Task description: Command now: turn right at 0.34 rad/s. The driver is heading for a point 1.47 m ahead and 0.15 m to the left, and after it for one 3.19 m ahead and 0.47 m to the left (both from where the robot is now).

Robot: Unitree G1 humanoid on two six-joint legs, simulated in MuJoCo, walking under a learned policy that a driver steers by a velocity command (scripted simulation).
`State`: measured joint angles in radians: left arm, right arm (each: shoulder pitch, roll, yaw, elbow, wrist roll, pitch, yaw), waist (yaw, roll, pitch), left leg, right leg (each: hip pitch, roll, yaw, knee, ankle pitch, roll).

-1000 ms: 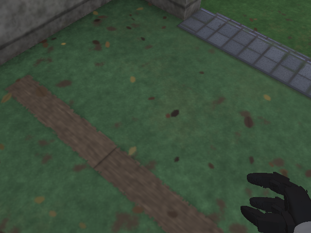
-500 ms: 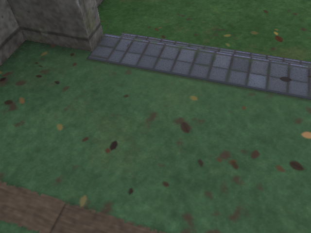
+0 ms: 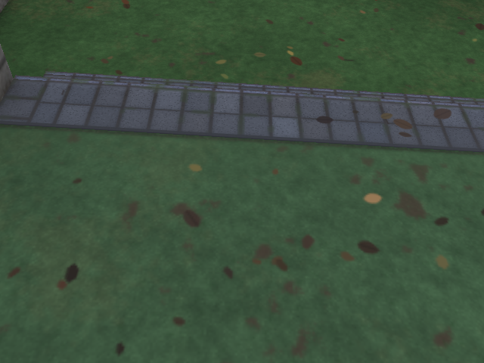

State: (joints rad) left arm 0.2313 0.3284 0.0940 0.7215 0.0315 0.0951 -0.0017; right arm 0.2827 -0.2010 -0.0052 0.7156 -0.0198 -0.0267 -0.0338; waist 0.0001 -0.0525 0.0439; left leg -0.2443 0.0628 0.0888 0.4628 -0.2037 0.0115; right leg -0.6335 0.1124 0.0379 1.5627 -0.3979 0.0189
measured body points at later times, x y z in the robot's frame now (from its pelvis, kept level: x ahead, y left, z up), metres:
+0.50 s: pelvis +0.01 -0.05 +0.03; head +0.00 -0.05 +0.48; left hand +0.13 +0.17 -0.09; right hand +0.06 -0.30 -0.10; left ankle -0.01 +0.05 -0.73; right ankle -0.05 -0.14 -0.67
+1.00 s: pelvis +0.10 -0.15 +0.00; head +0.10 -0.18 +0.45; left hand +0.14 +0.10 -0.12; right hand +0.13 -0.41 -0.15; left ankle +0.10 +0.00 -0.66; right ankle +0.10 -0.23 -0.74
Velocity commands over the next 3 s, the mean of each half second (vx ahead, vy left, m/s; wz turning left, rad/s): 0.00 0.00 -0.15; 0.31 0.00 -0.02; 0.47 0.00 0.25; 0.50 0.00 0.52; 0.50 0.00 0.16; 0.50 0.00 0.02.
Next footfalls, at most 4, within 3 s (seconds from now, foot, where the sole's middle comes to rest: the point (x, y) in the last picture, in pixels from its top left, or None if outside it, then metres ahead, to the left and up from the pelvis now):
0.20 right None -0.04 -0.15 -0.72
0.48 left None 0.02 0.05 -0.78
0.84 right None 0.14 -0.23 -0.78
1.42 left None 0.46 -0.08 -0.78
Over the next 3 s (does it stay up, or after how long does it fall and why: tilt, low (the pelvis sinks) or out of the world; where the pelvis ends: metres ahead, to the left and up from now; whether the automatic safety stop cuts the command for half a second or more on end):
stays up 1.11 0.06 -0.02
